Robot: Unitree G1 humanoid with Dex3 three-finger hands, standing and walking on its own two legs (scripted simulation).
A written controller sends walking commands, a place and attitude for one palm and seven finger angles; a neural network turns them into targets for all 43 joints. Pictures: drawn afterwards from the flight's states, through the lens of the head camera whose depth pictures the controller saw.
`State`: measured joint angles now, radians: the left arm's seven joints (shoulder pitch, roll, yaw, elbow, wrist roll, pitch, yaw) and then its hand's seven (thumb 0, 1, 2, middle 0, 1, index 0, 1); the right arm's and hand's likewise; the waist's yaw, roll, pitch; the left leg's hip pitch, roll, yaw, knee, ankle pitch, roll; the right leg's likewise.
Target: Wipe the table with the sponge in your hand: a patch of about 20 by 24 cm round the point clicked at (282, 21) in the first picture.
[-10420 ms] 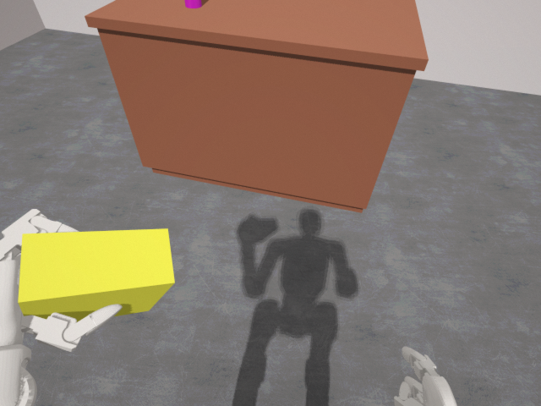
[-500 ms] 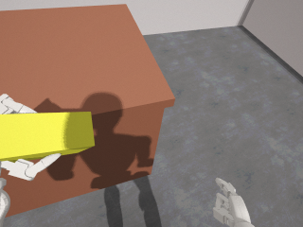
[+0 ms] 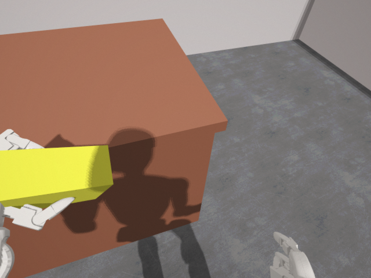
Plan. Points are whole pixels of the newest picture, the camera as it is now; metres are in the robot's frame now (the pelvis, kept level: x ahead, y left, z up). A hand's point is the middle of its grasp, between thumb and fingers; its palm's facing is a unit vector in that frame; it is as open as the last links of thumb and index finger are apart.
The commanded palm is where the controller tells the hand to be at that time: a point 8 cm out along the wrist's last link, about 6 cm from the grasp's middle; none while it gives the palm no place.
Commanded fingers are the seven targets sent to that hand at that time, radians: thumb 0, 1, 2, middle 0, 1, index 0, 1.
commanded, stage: shuffle to correct the standing spot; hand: left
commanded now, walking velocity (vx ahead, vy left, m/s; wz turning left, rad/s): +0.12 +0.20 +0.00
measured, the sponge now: (74, 178) +0.24 +0.21 +0.15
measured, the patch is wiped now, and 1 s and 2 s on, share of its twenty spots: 0.00 0.00 0.00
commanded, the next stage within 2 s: come to a stop and stand still in 1.46 s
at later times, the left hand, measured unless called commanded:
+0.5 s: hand (26, 167) +0.23 +0.27 +0.19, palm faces +0.37 -0.79 -0.49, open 10.0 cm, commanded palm +0.17 +0.32 +0.19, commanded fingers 0.00 0.10 1.30 -1.20 -1.60 -1.20 -1.60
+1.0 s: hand out of the picture +0.26 +0.37 +0.18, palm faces +0.38 -0.80 -0.46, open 10.0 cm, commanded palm +0.19 +0.42 +0.19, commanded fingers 0.00 0.10 1.30 -1.20 -1.60 -1.20 -1.60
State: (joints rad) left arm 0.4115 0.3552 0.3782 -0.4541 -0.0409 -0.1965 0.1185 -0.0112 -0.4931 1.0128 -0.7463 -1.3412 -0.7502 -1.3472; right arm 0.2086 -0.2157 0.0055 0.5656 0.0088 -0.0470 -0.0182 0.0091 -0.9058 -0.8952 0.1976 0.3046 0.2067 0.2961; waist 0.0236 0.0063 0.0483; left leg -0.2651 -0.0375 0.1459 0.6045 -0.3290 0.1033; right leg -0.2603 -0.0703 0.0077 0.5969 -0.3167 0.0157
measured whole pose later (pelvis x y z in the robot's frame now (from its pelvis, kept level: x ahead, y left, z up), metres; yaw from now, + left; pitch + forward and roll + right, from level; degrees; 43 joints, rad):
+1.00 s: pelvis +0.03 +0.14 -0.01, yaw -1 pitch -2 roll +1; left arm 0.45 0.37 0.40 -0.51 -0.05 -0.19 0.13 -0.01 -0.49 1.02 -0.74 -1.34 -0.75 -1.35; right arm 0.22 -0.21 -0.02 0.62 0.03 -0.09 0.00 0.01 -0.91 -0.90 0.20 0.30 0.21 0.30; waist -0.02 0.03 0.08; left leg -0.43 0.02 0.04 0.96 -0.42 -0.02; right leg -0.32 -0.08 -0.06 0.70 -0.35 0.01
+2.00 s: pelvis +0.09 +0.27 +0.01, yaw -1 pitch -1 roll +0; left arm 0.43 0.35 0.35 -0.47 -0.05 -0.14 0.14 -0.01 -0.50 1.02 -0.75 -1.34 -0.75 -1.35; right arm 0.19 -0.18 0.01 0.62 0.02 -0.10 -0.05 0.01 -0.91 -0.90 0.20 0.30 0.21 0.30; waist 0.03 0.00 0.05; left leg -0.24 0.05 0.05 0.49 -0.23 -0.01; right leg -0.17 0.00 0.00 0.48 -0.28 0.01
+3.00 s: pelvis +0.09 +0.30 +0.01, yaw -2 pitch -1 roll -1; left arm 0.40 0.35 0.38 -0.46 -0.04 -0.21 0.11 -0.01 -0.49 1.03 -0.74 -1.34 -0.74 -1.35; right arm 0.19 -0.21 -0.01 0.58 0.02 -0.12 -0.02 0.01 -0.91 -0.90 0.20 0.30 0.21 0.30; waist 0.02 -0.01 0.09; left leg -0.25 0.02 0.08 0.48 -0.23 0.03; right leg -0.16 -0.03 0.03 0.42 -0.24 0.05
